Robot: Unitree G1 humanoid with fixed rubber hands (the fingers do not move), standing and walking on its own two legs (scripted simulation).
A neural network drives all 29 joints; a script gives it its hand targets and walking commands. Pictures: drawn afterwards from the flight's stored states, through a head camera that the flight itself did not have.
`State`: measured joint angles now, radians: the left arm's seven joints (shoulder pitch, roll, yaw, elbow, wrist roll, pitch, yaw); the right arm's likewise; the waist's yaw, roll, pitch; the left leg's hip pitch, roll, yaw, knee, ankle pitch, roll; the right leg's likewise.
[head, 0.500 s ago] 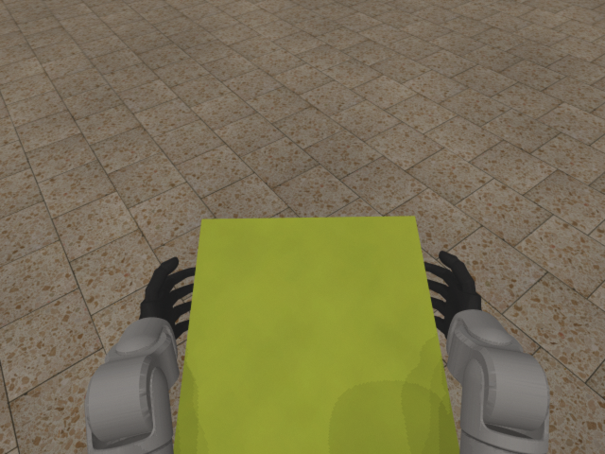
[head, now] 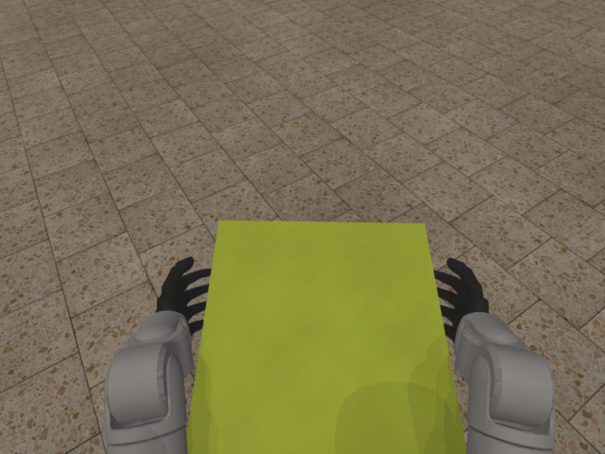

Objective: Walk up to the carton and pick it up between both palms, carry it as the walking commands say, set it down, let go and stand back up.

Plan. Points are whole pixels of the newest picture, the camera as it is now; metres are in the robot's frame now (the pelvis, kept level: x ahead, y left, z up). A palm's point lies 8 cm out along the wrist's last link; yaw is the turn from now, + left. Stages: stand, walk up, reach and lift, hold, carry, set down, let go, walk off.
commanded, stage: carry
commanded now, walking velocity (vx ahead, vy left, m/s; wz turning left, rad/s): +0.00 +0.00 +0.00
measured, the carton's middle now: (318, 350) +0.27 +0.00 -0.01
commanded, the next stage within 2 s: none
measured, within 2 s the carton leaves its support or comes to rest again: neither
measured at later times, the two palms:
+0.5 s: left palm (185, 194) +0.45 +0.20 +0.09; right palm (422, 203) +0.43 -0.14 +0.10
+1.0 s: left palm (206, 154) +0.53 +0.18 +0.10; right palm (424, 164) +0.51 -0.15 +0.10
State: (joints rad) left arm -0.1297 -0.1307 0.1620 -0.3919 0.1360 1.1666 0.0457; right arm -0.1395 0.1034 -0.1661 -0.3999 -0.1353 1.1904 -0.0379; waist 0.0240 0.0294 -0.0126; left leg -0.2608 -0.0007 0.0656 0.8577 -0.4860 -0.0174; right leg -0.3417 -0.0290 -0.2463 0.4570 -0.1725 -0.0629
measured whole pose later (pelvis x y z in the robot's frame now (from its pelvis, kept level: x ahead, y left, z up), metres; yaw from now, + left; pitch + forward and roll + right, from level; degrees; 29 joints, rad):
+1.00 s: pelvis +0.27 +0.03 +0.02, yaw -3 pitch +5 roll +0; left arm -0.10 -0.13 0.15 -0.35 0.14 1.11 0.04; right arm -0.09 0.12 -0.16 -0.36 -0.14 1.12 -0.05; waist 0.00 0.01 -0.12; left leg -0.15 0.05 0.16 0.46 -0.25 -0.01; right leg -0.17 -0.04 -0.19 0.50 -0.23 -0.01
